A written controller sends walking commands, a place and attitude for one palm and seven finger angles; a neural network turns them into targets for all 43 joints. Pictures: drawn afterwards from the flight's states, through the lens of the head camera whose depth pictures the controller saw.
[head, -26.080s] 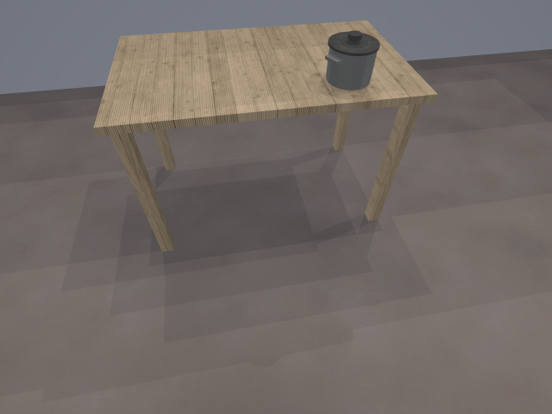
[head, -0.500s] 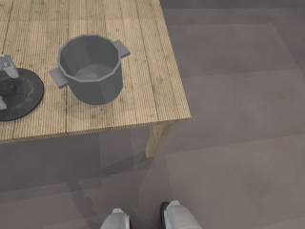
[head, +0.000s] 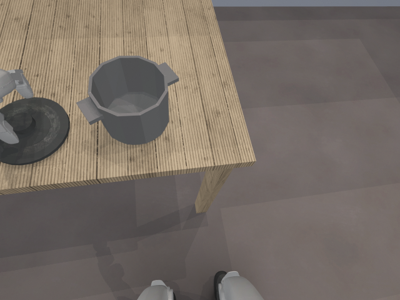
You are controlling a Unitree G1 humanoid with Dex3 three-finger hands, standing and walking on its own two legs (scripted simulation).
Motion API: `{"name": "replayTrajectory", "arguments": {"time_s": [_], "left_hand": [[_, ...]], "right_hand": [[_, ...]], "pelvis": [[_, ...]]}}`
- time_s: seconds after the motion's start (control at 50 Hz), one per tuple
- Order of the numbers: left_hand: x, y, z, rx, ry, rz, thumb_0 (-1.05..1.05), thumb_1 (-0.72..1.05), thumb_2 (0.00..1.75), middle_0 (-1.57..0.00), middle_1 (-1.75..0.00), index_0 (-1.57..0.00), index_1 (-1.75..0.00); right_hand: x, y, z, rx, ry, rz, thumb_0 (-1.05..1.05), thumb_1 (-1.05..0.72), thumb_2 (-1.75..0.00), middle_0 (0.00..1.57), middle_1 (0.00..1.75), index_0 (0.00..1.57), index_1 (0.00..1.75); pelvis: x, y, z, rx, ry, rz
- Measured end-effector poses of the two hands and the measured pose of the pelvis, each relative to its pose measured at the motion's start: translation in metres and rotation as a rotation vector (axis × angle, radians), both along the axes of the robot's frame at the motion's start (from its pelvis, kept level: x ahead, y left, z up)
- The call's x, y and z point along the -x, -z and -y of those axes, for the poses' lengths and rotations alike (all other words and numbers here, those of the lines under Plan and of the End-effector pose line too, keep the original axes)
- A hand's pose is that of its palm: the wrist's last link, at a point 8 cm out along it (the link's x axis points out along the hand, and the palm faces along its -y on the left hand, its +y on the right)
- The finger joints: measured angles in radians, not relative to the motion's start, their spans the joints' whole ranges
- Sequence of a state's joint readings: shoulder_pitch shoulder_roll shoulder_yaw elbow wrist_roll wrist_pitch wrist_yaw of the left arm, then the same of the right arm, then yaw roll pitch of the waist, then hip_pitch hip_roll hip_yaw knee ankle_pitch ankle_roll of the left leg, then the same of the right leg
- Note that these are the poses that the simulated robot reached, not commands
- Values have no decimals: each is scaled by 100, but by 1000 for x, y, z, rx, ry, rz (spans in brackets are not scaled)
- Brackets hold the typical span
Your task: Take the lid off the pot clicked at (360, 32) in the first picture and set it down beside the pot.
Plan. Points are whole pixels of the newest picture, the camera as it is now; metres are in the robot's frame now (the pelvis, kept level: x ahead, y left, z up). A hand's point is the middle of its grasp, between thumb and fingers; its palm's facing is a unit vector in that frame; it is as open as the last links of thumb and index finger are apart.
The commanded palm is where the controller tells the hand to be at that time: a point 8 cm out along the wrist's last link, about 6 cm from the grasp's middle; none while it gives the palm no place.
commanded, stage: raise the empty hand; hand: left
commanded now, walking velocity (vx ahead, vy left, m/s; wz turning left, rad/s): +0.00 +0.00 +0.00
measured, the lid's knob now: (22, 123) +0.48 +0.34 -0.02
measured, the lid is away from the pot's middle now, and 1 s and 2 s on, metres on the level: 0.23 0.23 0.23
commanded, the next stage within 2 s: draw the hand back to the body in 1.10 s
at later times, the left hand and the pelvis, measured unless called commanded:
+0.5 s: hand out of the picture +0.45 +0.34 +0.09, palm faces -0.46 -0.12 -0.88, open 10.8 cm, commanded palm +0.49 +0.34 +0.15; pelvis +0.00 +0.00 +0.02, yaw +1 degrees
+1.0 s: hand out of the picture +0.46 +0.34 +0.14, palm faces -0.42 -0.11 -0.90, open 10.8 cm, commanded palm +0.49 +0.34 +0.20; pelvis +0.01 -0.01 +0.03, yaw +1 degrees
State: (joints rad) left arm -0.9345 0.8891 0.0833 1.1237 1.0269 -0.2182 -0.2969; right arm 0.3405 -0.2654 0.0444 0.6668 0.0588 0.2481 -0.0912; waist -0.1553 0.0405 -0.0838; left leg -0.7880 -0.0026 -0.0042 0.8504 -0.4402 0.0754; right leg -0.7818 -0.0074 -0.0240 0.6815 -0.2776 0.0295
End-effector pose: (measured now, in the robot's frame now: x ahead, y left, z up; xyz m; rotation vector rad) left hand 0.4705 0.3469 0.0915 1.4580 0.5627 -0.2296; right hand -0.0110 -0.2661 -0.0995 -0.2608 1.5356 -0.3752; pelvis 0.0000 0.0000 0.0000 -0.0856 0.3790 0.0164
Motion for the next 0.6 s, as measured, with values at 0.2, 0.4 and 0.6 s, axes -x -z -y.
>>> {"name": "replayTrajectory", "arguments": {"time_s": [0.2,0.4,0.6], "left_hand": [[6,-23,-1,0,-15,-5,0,21,20,-27,-105,-27,-104],[9,-45,0,-10,-13,21,0,21,21,-27,-105,-27,-104],[11,-65,5,-20,-22,25,0,21,21,-27,-105,-27,-104]], "right_hand": [[-14,-4,1,-11,-11,46,0,-91,-90,20,30,20,30],[-25,-8,6,-11,-26,88,0,-91,-90,20,30,20,30],[-31,-10,10,-18,-32,109,0,-91,-90,20,30,20,30]], "pelvis": [[-3,-8,0,-7,-5,35],[-4,-13,2,-15,-9,62],[-6,-18,6,-23,-12,86]]}}
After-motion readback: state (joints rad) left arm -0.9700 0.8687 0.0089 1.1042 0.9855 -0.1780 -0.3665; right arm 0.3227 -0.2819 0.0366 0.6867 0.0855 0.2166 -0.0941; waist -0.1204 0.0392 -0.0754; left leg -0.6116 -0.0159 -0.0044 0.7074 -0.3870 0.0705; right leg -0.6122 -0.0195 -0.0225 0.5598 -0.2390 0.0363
